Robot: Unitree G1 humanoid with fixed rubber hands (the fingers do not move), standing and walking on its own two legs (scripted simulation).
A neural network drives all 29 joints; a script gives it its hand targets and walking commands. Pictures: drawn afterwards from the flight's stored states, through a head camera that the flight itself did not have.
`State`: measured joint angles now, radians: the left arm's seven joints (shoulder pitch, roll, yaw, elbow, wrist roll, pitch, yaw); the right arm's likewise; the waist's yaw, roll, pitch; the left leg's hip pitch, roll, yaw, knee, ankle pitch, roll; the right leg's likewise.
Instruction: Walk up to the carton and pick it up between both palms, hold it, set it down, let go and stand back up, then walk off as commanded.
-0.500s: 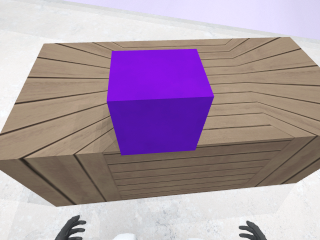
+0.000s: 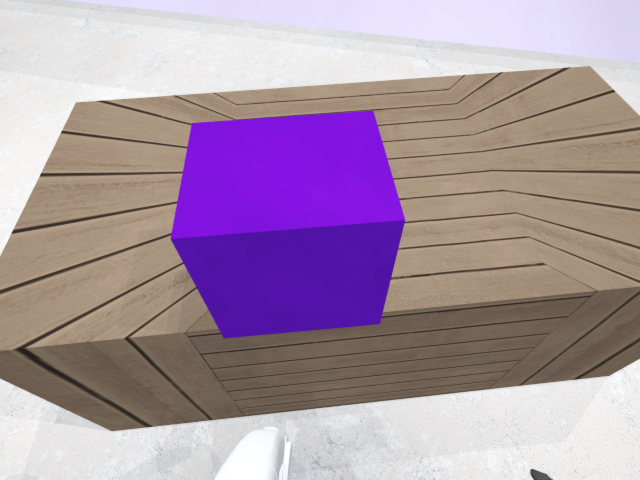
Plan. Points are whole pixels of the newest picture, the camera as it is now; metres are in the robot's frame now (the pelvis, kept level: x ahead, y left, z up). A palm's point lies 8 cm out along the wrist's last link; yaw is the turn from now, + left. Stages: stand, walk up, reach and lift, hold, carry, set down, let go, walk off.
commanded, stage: walk up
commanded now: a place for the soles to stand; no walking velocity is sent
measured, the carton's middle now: (293, 231) +0.46 +0.06 -0.01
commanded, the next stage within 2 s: none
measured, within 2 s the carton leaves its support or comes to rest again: neither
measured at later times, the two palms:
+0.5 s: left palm out of the picture +0.12 +0.31 -0.11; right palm out of the picture +0.11 -0.27 -0.12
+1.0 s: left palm out of the picture +0.12 +0.30 -0.11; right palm out of the picture +0.12 -0.28 -0.12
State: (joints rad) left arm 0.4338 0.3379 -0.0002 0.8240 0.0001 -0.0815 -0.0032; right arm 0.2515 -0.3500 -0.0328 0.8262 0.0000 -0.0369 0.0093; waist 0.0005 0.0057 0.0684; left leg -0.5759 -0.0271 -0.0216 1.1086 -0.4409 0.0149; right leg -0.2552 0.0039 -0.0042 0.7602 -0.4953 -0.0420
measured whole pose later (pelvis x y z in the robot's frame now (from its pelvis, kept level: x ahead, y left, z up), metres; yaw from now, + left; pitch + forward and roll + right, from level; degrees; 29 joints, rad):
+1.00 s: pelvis +0.03 +0.00 -0.01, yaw +2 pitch -5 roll +1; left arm 0.17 0.34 0.00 0.84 0.00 -0.03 0.00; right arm 0.22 -0.35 -0.03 0.84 0.00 -0.04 0.00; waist 0.01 0.00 0.17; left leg -0.40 -0.07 -0.06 0.92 -0.43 0.02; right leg -0.30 0.00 -0.02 0.86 -0.47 -0.03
